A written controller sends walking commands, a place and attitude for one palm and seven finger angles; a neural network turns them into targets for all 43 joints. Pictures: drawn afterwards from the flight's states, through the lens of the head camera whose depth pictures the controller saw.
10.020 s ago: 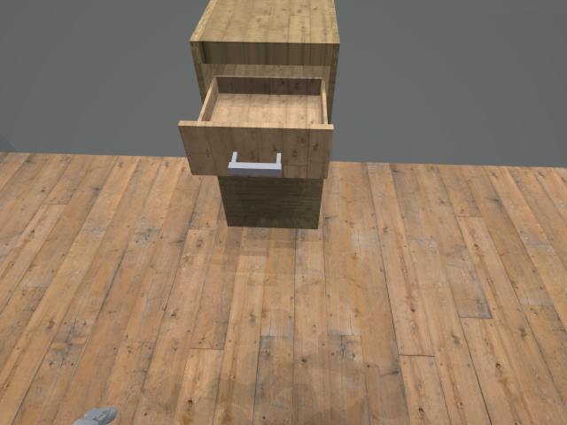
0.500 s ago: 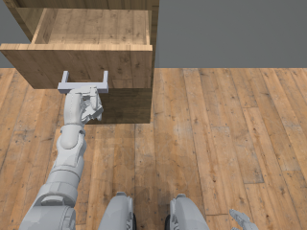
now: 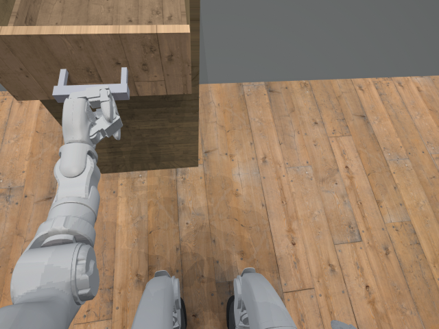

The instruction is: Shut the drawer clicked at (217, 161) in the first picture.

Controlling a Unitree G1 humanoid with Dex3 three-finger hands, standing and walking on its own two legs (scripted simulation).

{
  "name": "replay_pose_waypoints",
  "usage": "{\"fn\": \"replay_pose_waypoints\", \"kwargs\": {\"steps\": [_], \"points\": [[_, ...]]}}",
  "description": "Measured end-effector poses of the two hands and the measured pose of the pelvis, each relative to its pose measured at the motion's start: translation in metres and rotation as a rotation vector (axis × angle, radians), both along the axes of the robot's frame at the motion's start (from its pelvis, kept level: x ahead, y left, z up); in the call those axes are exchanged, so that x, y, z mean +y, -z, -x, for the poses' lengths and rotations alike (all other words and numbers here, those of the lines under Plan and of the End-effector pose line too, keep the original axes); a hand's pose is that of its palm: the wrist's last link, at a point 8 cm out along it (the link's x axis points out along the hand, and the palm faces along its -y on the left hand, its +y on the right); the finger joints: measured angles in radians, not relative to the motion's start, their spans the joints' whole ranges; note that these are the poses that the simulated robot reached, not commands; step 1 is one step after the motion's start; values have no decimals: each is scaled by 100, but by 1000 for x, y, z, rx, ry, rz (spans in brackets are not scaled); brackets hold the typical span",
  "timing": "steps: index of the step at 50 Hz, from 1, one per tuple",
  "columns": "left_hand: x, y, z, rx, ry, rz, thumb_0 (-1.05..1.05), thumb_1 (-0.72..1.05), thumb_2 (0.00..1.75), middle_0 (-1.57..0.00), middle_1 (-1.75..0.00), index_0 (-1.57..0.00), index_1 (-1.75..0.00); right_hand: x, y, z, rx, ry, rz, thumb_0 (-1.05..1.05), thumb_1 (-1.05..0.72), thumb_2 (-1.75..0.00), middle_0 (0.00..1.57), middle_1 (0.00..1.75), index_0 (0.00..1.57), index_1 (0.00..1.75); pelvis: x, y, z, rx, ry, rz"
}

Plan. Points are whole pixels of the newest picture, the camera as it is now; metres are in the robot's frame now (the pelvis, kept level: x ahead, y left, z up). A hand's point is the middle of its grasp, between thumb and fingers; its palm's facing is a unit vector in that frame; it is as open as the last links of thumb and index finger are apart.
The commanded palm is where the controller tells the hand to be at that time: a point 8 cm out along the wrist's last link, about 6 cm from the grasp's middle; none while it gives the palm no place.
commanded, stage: push the drawer shut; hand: left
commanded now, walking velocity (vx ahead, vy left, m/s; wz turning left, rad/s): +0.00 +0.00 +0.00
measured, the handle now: (93, 83) +0.56 +0.21 +0.04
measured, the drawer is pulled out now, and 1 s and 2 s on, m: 0.09 0.00 0.00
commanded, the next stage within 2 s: pull the fist back off the drawer in 1.06 s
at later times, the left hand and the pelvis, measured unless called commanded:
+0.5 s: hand (115, 96) +0.53 +0.17 +0.03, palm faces +0.04 -1.00 -0.03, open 3.1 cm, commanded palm +0.53 +0.20 +0.04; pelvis -0.01 +0.00 -0.01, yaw -1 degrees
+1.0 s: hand (112, 77) +0.58 +0.18 +0.03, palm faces +0.04 -1.00 -0.03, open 2.9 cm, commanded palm +0.60 +0.19 +0.04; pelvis -0.02 +0.01 -0.03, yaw -2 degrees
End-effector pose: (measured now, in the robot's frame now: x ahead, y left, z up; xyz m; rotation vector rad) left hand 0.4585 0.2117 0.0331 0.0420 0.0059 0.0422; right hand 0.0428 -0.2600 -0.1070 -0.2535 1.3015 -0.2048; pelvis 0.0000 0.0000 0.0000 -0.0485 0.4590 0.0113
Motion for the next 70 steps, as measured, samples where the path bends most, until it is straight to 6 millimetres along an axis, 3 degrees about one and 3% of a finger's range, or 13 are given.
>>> {"fn": "replay_pose_waypoints", "kwargs": {"steps": [23, 41, 55, 70], "points": [[6, -2, -42, 2, 5, 8, 3, 77, 90, -140, -160, -140, -160, 5, 2, 32, 86, 27, 17, 0, -91, -89, 20, 30, 20, 30, 4, 10, 4, 40, 3, 24], [10, -1, -93, 9, -1, 18, 2, 74, 90, -139, -160, -140, -160, 17, 1, 79, 213, 67, 40, 0, -91, -89, 20, 30, 20, 30, 11, 23, 10, 104, 7, 51], [22, 3, -98, 21, -7, 8, -5, 57, 93, -139, -160, -140, -160, 24, 1, 102, 249, 59, 57, 0, -91, -89, 20, 30, 21, 30, 11, 33, 21, 126, -8, 71], [23, 0, -98, 27, 0, 2, -2, 57, 92, -139, -160, -140, -160, 25, -1, 111, 216, 48, 79, 0, -91, -89, 20, 30, 21, 30, 13, 36, 34, 129, -7, 83]]}}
